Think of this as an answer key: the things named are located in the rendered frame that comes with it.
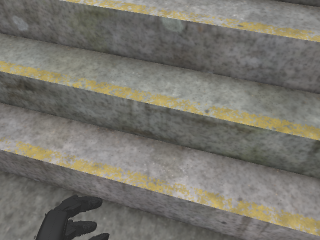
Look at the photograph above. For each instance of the robot left hand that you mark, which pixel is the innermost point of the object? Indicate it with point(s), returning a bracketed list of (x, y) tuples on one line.
[(56, 225)]

